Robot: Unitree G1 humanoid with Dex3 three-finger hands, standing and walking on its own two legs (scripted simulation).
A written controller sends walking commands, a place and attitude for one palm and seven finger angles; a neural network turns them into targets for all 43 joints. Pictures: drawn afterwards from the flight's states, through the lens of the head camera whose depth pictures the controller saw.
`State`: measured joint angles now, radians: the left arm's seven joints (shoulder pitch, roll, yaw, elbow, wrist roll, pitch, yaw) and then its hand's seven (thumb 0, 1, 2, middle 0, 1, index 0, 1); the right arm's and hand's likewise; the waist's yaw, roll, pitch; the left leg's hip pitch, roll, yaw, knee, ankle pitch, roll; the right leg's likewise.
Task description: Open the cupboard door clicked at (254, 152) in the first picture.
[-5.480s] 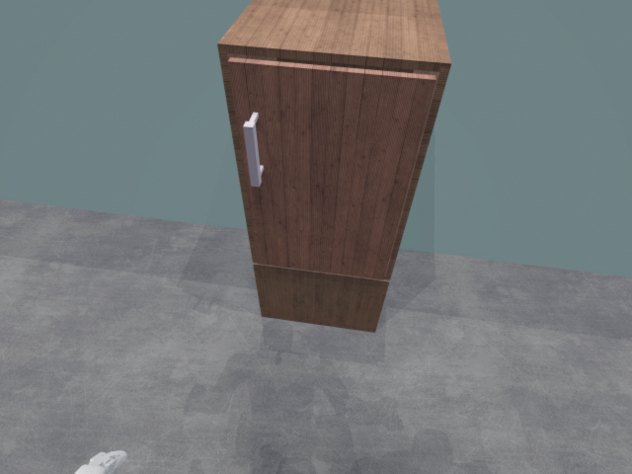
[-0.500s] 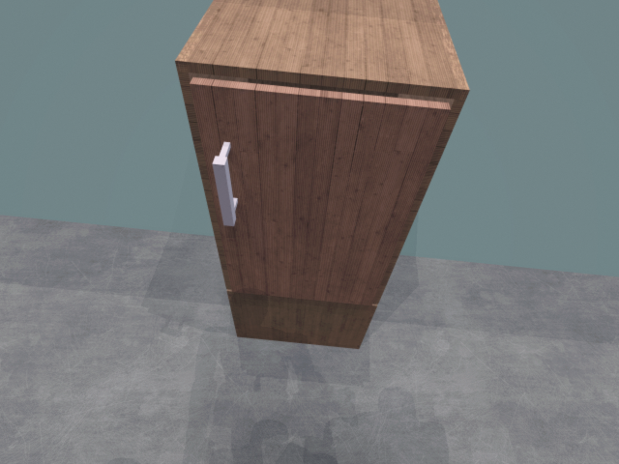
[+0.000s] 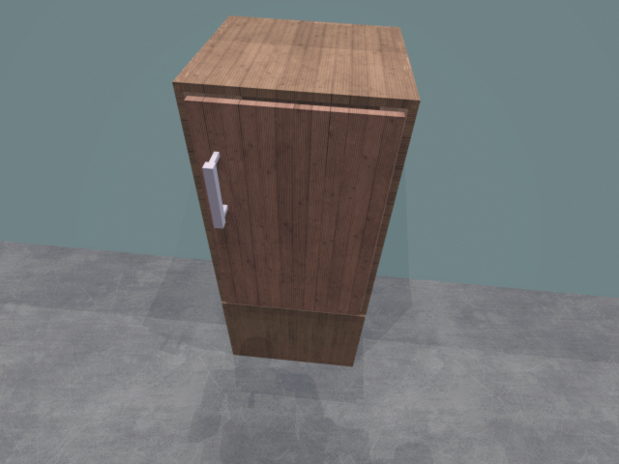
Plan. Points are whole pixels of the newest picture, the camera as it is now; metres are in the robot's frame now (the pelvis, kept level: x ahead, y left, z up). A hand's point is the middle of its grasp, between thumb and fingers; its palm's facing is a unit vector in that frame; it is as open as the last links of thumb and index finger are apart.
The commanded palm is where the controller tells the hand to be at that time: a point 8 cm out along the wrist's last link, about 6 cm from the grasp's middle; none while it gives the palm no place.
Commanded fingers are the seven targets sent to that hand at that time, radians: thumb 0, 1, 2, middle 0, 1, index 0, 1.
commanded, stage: come to a stop and stand still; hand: left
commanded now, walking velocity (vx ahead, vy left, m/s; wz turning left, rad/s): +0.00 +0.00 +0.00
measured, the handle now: (217, 191) +0.59 +0.20 +0.02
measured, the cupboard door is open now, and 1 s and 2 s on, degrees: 0 0 0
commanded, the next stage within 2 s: look again from close up in 1.06 s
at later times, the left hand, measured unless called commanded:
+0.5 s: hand out of the picture -0.05 +0.20 -0.16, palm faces +0.04 -0.99 -0.16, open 7.4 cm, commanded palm none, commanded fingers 0.00 0.90 0.90 -0.20 -0.30 -0.20 -0.30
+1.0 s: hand out of the picture -0.08 +0.21 -0.16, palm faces +0.06 -0.99 -0.14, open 7.4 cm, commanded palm none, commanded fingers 0.00 0.90 0.90 -0.20 -0.30 -0.20 -0.30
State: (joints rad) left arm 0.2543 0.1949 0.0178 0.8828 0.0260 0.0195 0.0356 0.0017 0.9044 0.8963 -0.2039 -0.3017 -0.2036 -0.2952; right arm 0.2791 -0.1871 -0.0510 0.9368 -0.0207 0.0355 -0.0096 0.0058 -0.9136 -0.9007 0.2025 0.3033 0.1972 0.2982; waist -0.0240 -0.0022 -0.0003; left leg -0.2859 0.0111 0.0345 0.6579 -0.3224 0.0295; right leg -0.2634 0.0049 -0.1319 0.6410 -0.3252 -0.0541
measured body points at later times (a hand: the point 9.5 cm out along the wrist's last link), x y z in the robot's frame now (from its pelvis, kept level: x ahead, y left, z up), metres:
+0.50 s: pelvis -0.03 +0.03 +0.01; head -0.05 +0.05 +0.46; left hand -0.05 +0.25 -0.15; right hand -0.07 -0.18 -0.14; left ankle +0.03 +0.10 -0.72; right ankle +0.02 -0.09 -0.72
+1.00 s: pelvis -0.03 +0.06 +0.01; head -0.05 +0.07 +0.46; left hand -0.08 +0.26 -0.15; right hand -0.03 -0.16 -0.14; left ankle +0.03 +0.10 -0.72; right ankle +0.02 -0.08 -0.72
